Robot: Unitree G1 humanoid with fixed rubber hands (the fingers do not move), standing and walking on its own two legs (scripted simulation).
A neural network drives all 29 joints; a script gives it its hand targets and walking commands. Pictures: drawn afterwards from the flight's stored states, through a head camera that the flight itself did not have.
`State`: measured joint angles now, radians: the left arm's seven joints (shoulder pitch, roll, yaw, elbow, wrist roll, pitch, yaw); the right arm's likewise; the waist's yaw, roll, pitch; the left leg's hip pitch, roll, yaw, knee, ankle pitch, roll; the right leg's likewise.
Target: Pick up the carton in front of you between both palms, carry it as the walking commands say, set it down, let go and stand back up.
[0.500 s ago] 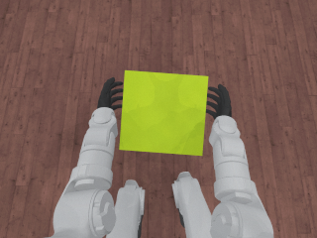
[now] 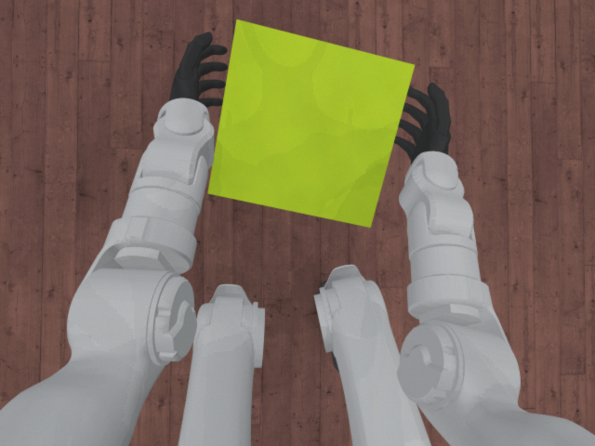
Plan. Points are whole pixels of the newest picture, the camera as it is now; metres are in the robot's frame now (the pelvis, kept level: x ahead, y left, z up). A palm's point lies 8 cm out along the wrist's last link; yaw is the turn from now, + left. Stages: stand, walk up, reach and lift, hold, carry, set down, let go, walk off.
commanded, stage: set down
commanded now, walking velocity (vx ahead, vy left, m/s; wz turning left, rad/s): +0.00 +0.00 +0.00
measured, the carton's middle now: (302, 133) +0.52 -0.06 -0.24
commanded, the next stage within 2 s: none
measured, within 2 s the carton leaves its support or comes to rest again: rests again in 0.70 s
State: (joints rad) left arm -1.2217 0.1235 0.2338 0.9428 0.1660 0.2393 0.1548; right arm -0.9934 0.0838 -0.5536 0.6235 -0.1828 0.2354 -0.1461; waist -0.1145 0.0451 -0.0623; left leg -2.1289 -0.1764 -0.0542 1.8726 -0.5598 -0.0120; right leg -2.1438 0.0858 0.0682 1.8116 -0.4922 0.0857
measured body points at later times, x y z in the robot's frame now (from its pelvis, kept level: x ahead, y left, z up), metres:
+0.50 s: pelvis +0.00 +0.00 -0.07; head +0.36 +0.00 +0.20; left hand +0.58 +0.05 -0.23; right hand +0.48 -0.23 -0.22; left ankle +0.09 +0.10 -0.43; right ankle +0.11 -0.14 -0.43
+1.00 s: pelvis +0.01 +0.00 -0.08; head +0.37 +0.01 +0.20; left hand +0.58 +0.06 -0.25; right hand +0.50 -0.23 -0.24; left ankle +0.09 +0.10 -0.43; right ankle +0.11 -0.13 -0.43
